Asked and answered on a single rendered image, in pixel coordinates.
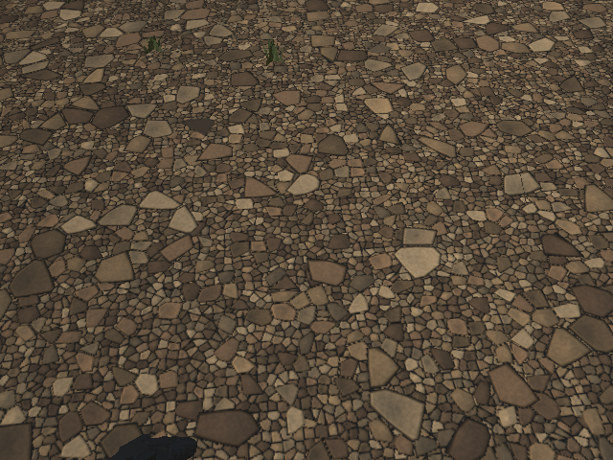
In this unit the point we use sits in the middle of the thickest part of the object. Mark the robot left hand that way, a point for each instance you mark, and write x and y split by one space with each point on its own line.
162 448

